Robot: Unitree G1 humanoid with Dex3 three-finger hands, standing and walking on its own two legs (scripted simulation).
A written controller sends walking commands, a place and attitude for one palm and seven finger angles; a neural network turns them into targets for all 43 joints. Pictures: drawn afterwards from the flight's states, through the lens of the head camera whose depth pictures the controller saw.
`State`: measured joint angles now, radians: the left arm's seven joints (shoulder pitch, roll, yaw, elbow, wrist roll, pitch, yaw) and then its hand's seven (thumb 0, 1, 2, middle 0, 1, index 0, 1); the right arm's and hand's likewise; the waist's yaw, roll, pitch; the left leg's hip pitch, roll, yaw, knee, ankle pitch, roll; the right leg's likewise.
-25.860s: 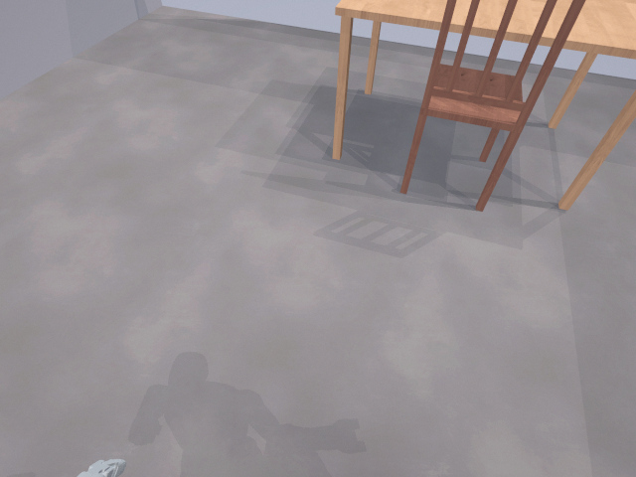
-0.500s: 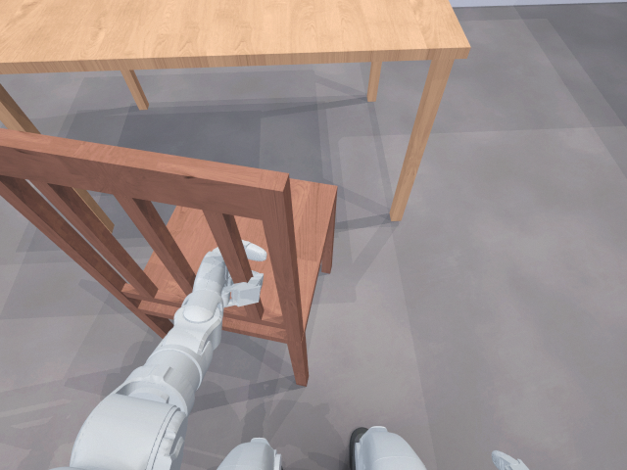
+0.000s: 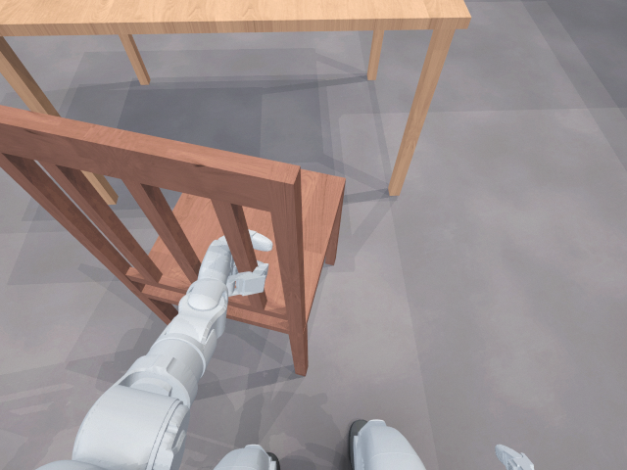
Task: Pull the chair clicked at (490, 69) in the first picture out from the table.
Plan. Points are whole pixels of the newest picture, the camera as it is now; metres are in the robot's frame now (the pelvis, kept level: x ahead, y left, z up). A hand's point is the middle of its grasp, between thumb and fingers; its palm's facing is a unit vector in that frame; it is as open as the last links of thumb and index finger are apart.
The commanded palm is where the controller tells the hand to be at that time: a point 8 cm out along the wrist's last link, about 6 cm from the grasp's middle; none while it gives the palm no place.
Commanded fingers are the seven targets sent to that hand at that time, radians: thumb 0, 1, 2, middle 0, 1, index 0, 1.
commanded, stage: step backward, pulling the chair out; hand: left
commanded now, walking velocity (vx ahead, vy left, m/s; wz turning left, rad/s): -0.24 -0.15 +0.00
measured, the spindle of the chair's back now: (179, 246) +0.42 +0.20 -0.05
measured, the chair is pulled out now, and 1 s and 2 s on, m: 0.48 0.62 0.62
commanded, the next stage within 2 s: stop walking, hand still on the chair in 0.12 s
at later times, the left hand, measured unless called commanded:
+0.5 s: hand (258, 358) +0.26 +0.07 -0.06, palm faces -0.13 -0.98 -0.14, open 5.7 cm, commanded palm +0.24 +0.13 -0.04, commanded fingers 0.00 0.90 0.90 -0.50 -1.45 -0.50 -1.45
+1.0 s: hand (259, 371) +0.24 +0.07 -0.06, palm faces -0.14 -0.98 -0.14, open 5.7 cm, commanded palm +0.23 +0.12 -0.04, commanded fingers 0.00 0.90 0.90 -0.50 -1.45 -0.50 -1.45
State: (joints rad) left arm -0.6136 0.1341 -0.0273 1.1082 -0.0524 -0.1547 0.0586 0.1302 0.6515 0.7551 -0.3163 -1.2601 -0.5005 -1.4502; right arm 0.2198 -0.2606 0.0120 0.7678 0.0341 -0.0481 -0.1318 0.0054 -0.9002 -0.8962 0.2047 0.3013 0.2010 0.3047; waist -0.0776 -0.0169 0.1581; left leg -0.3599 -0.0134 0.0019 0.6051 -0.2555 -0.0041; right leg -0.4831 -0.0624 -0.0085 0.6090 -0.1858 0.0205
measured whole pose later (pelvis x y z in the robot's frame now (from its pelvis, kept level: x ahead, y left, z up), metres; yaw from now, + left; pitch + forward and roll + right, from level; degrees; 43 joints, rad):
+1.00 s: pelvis +0.00 -0.01 +0.02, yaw -2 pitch -2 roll +1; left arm 0.01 0.08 -0.17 0.66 -0.02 -0.12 0.08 0.12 0.65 0.76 -0.31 -1.31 -0.50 -1.45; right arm 0.19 -0.20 0.05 0.67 0.01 -0.02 -0.11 0.01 -0.90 -0.90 0.20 0.30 0.20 0.30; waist -0.02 0.02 0.04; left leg -0.20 0.03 0.02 0.45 -0.22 -0.03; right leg -0.21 -0.02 -0.02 0.49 -0.25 0.00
